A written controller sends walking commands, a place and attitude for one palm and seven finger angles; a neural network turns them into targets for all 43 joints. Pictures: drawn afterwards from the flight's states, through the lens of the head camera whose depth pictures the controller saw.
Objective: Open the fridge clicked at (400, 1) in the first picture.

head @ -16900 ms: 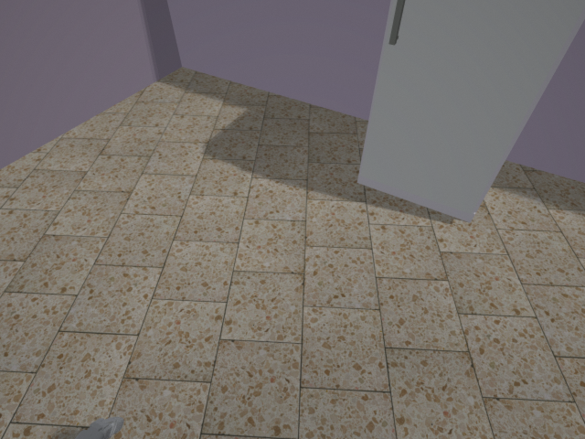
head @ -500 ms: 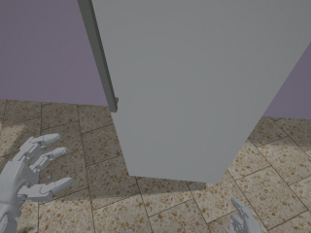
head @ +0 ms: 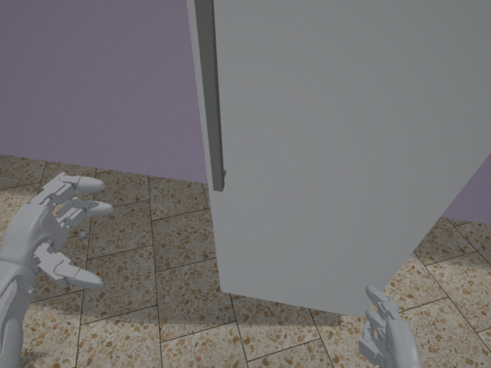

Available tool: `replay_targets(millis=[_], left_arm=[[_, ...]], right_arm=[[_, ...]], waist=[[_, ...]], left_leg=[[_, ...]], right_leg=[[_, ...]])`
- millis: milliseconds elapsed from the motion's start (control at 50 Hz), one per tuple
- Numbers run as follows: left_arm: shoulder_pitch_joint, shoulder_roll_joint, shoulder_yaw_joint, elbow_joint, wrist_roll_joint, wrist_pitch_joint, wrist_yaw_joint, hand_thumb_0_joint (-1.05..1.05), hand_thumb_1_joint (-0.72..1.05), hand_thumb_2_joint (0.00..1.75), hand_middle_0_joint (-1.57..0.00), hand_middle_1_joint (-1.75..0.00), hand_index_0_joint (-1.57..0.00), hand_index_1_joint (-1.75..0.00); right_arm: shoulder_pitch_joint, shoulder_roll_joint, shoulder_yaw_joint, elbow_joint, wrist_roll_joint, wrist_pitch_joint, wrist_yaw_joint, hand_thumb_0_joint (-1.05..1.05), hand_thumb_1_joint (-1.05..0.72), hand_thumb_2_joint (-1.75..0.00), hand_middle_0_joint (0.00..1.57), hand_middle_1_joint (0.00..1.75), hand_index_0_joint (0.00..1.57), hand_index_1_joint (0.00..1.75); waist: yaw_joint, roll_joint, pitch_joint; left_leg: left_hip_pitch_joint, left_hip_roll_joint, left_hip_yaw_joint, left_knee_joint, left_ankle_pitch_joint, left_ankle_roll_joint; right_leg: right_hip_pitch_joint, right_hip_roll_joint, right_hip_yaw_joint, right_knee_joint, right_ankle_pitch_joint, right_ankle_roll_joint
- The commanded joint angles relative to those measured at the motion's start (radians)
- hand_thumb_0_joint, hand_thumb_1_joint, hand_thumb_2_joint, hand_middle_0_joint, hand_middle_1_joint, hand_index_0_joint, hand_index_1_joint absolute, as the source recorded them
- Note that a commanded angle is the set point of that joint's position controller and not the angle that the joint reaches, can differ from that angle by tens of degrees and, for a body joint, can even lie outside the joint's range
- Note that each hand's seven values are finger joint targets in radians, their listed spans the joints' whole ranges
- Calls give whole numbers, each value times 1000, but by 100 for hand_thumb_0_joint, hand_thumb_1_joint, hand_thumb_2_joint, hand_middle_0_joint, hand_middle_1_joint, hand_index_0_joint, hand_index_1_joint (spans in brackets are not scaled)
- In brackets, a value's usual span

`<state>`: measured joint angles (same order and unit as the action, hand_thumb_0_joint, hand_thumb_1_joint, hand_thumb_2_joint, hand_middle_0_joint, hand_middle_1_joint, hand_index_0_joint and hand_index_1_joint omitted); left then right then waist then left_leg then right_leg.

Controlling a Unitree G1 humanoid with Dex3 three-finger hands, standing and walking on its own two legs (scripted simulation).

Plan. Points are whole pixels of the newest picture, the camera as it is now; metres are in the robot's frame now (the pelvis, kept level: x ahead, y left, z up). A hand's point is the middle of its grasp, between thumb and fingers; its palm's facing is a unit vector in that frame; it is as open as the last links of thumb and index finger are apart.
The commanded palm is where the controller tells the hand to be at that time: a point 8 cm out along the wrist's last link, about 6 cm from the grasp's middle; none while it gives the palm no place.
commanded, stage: raise the hand to about handle height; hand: left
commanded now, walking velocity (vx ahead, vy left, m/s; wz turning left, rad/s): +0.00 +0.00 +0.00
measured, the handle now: (215, 103) +0.51 +0.11 +0.20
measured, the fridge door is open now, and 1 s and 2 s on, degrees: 0 0 0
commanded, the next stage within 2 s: move the hooked fingers beside the handle in 0.76 s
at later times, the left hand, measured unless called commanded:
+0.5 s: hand (83, 208) +0.27 +0.25 +0.17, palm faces -0.04 -0.99 -0.11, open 13.9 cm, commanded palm +0.24 +0.30 +0.18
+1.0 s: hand (103, 197) +0.29 +0.24 +0.16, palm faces -0.01 -1.00 -0.09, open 13.9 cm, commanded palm +0.27 +0.28 +0.17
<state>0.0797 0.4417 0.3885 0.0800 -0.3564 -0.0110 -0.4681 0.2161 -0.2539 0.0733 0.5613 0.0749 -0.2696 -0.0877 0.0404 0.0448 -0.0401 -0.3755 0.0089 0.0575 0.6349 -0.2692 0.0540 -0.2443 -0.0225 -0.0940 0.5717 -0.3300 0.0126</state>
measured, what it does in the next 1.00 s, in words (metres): stands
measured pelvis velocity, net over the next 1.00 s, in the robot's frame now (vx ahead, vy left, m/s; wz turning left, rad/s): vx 0.01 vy -0.04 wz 0.00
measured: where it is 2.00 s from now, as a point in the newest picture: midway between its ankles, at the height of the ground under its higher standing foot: outside the picture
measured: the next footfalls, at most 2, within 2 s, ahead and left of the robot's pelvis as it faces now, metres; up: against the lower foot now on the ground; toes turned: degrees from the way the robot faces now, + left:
none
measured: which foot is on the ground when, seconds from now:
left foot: down 0.00-1.00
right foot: down 0.00-1.00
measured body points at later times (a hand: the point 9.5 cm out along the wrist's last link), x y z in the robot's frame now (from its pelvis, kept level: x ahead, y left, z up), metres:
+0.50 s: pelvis +0.00 -0.02 +0.01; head -0.01 -0.03 +0.46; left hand +0.27 +0.31 +0.17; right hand +0.17 -0.25 -0.06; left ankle +0.04 +0.08 -0.73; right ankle -0.02 -0.13 -0.73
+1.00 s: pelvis +0.01 -0.04 +0.01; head +0.00 -0.06 +0.46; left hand +0.29 +0.29 +0.17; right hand +0.20 -0.28 -0.07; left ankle +0.04 +0.08 -0.73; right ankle -0.02 -0.13 -0.73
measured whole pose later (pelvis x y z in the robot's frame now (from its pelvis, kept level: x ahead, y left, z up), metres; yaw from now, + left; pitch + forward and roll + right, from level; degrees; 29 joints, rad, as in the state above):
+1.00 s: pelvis +0.01 -0.04 +0.01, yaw +0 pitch -1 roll +0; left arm -0.12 0.49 0.45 0.29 -0.35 0.04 -0.54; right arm 0.23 -0.29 0.07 0.61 0.09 -0.23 -0.10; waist 0.03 0.06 -0.02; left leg -0.29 0.03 0.04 0.54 -0.24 0.00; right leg -0.18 0.01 -0.11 0.51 -0.32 -0.03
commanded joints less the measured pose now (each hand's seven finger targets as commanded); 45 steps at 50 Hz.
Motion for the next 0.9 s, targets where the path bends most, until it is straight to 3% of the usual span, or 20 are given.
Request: replay_targets(millis=[0,80,100,160,200,260,280,320,400,460,480,540,620,640,680,740,780,820,840,880], left_arm=[[-293,272,130,-259,-28,-28,-13,0,-50,30,-30,-120,-30,-120],[-380,336,194,-284,-35,-85,2,0,-50,30,-30,-120,-30,-120],[-391,319,181,-251,-31,-81,-2,0,-50,30,-30,-120,-30,-120],[-413,299,149,-120,-19,-27,-27,0,-50,30,-30,-120,-30,-120],[-421,295,120,-34,-7,28,-50,0,-50,30,-30,-120,-30,-120],[-437,304,105,0,-3,83,-79,0,-50,30,-30,-120,-30,-120],[-411,301,112,4,-10,83,-88,0,-50,30,-30,-120,-30,-120],[-413,320,133,-42,-20,66,-97,0,-50,30,-30,-120,-30,-120],[-422,379,209,-158,-39,-18,-74,0,-50,30,-30,-120,-30,-120],[-401,372,233,-138,-39,-37,-44,0,-50,30,-30,-120,-30,-120],[-386,391,248,-117,-34,-33,-37,0,-50,30,-30,-120,-30,-120],[-401,331,185,-57,-23,0,-40,0,-50,30,-30,-120,-30,-120],[-432,321,145,-76,-14,16,-52,0,-50,30,-30,-120,-30,-120],[-439,327,148,-97,-13,10,-55,0,-50,30,-30,-120,-30,-120],[-418,340,166,-94,-23,-6,-61,0,-50,30,-30,-120,-30,-120],[-412,351,196,-80,-35,-28,-66,0,-50,30,-30,-120,-30,-120],[-393,368,215,-53,-38,-28,-65,0,-50,30,-30,-120,-30,-120],[-402,342,198,-33,-40,-19,-68,0,-50,30,-30,-120,-30,-120],[-405,336,188,-29,-37,-13,-69,0,-50,30,-30,-120,-30,-120],[-451,336,165,3,-30,-4,-69,0,-50,30,-30,-120,-30,-120]], right_arm=[[-80,-142,-58,-149,-2,-46,-19,0,-90,-90,20,30,20,30],[-86,-135,-44,-128,-9,-49,-25,0,-90,-90,20,30,20,30],[-87,-133,-42,-122,-6,-48,-28,0,-90,-90,20,30,20,30],[-87,-139,-40,-103,3,-39,-34,0,-90,-90,20,30,20,30],[-85,-146,-39,-101,11,-29,-34,0,-90,-90,20,30,20,30],[-89,-150,-41,-121,17,-25,-31,0,-90,-90,20,30,20,30],[-90,-148,-42,-126,16,-26,-26,0,-90,-90,20,30,20,30],[-97,-151,-46,-136,15,-27,-18,0,-90,-90,20,30,20,30],[-104,-143,-47,-137,5,-43,-8,0,-90,-90,20,30,20,30],[-97,-141,-50,-126,3,-51,-12,0,-90,-90,20,30,20,30],[-90,-144,-54,-116,2,-49,-11,0,-90,-90,20,30,20,30],[-85,-147,-55,-109,11,-43,-17,0,-90,-90,20,30,20,30],[-88,-148,-58,-117,13,-41,-23,0,-90,-90,20,30,20,30],[-89,-149,-58,-120,13,-42,-24,0,-90,-90,20,30,20,30],[-87,-145,-57,-115,10,-41,-23,0,-90,-90,20,30,20,30],[-92,-146,-60,-112,10,-45,-22,0,-90,-90,20,30,20,30],[-87,-148,-62,-105,9,-42,-20,0,-90,-90,20,30,20,30],[-92,-145,-61,-106,12,-38,-20,0,-90,-90,20,30,20,30],[-93,-146,-61,-107,14,-37,-21,0,-90,-90,20,30,20,30],[-83,-150,-62,-98,17,-28,-23,0,-90,-90,20,30,20,30]], waist=[[-10,33,-162],[-4,78,-191],[-12,91,-177],[-17,127,-88],[-19,94,-48],[-18,43,-68],[-11,-8,-92],[-8,-11,-138],[3,50,-201],[4,93,-166],[8,50,-147],[-10,80,-78],[-17,67,-101],[-18,70,-132],[-16,14,-143],[-13,6,-171],[-6,-16,-153],[-10,-5,-146],[-11,29,-142],[-22,-6,-113]], left_leg=[[247,15,-138,-158,108,-26],[307,18,-147,-181,108,-33],[308,19,-149,-192,93,-34],[271,16,-158,-225,5,-38],[235,11,-151,-238,-28,-33],[238,3,-151,-231,-20,-26],[245,3,-142,-215,29,-20],[262,-4,-134,-195,66,-17],[308,-5,-118,-184,130,-16],[300,-1,-116,-195,110,-21],[282,0,-108,-189,121,-17],[255,-3,-96,-195,85,-17],[268,-7,-90,-177,112,-11],[281,-9,-91,-172,127,-9],[287,-5,-83,-154,165,-5],[285,-11,-80,-146,176,-5],[272,-9,-75,-140,189,-5],[267,-12,-74,-137,191,-5],[267,-14,-71,-136,188,-6],[253,-8,-70,-129,177,-6]], right_leg=[[-78,53,9,-100,130,-34],[-55,58,11,-123,122,-41],[-59,55,9,-126,114,-41],[-81,47,10,-145,82,-40],[-77,43,14,-165,67,-39],[-73,40,15,-167,70,-36],[-53,41,20,-176,95,-38],[-47,41,22,-167,108,-37],[-16,43,30,-167,146,-40],[-28,41,24,-168,134,-39],[-17,40,32,-179,143,-38],[-53,35,37,-188,123,-31],[-42,28,51,-188,158,-26],[-30,28,49,-180,171,-27],[-17,28,59,-180,220,-21],[-6,25,63,-166,254,-14],[-4,23,66,-165,275,-11],[-13,21,68,-159,297,-7],[-22,20,69,-158,294,-6],[-32,16,79,-165,283,0]])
